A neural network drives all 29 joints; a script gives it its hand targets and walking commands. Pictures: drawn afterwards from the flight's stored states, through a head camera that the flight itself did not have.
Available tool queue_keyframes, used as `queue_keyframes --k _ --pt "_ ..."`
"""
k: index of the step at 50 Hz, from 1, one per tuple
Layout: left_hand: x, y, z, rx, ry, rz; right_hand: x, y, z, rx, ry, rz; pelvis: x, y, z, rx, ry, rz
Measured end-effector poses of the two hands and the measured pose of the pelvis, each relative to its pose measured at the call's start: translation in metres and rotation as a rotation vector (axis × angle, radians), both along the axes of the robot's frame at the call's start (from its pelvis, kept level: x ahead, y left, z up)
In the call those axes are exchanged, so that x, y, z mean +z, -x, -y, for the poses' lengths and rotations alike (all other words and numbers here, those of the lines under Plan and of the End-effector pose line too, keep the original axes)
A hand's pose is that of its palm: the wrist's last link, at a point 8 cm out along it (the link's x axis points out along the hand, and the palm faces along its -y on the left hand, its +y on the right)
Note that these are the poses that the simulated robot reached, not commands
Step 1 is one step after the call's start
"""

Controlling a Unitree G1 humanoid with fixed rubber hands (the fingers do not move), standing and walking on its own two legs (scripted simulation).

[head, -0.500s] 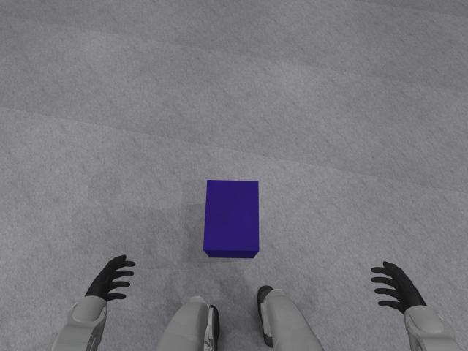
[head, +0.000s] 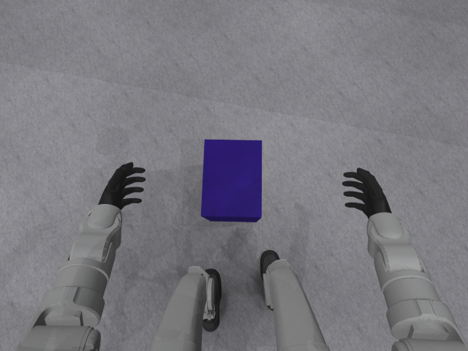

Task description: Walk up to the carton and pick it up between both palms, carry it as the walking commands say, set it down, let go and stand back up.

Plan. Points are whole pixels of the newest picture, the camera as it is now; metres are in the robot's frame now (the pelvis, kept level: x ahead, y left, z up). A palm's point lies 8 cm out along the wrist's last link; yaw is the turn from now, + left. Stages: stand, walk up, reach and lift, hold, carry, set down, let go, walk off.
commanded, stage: reach and lift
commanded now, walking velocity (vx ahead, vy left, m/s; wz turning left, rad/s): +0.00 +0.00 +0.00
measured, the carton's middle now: (233, 185) +0.46 +0.03 -0.56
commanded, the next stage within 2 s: none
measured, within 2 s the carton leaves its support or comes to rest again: neither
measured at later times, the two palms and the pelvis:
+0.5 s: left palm (143, 151) +0.45 +0.20 -0.16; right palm (336, 152) +0.45 -0.18 -0.16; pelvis -0.01 +0.00 -0.03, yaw +1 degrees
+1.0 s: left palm (168, 171) +0.44 +0.18 -0.29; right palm (304, 171) +0.45 -0.15 -0.31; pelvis -0.06 -0.01 -0.14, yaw +4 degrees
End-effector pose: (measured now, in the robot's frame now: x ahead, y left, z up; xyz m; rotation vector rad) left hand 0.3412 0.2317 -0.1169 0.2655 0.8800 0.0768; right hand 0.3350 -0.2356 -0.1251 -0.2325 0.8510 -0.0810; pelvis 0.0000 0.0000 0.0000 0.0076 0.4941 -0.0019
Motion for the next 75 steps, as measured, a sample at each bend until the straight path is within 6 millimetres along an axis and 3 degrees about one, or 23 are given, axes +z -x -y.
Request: queue_keyframes --k 18,24,31,36,48,56,59,65,75 --pt "-0.029 -0.090 0.019 0.015 0.071 0.136 -0.024 -0.099 -0.049 0.000 -0.080 0.137 -0.022 0.009 -0.006 0.013 0.002 -0.198" --pt "-0.038 -0.109 0.030 0.023 0.105 0.171 -0.034 -0.118 -0.052 -0.024 -0.109 0.175 -0.027 0.008 -0.005 0.015 -0.001 -0.254" --pt "-0.059 -0.105 0.036 0.051 0.129 0.153 -0.055 -0.115 -0.046 -0.051 -0.117 0.155 -0.033 0.009 -0.002 0.018 -0.005 -0.298" --pt "-0.084 -0.097 0.034 0.066 0.128 0.141 -0.081 -0.111 -0.050 -0.041 -0.128 0.149 -0.049 0.017 0.001 0.028 -0.013 -0.336" --pt "-0.160 -0.102 0.045 0.086 0.141 0.184 -0.167 -0.115 -0.077 -0.036 -0.139 0.165 -0.128 0.055 0.005 0.051 -0.019 -0.287" --pt "-0.235 -0.099 0.059 0.155 0.190 0.220 -0.240 -0.119 -0.091 -0.068 -0.139 0.197 -0.171 0.080 0.007 0.059 -0.023 -0.048" --pt "-0.265 -0.092 0.057 0.182 0.177 0.168 -0.268 -0.115 -0.092 -0.097 -0.150 0.151 -0.194 0.081 0.007 0.064 -0.021 -0.070" --pt "-0.290 -0.091 0.058 0.203 0.193 0.175 -0.291 -0.118 -0.086 -0.107 -0.136 0.158 -0.232 0.085 0.007 0.070 -0.018 -0.044" --pt "-0.328 -0.085 0.061 0.202 0.187 0.135 -0.329 -0.114 -0.082 -0.127 -0.136 0.099 -0.269 0.091 0.009 0.075 -0.016 -0.016"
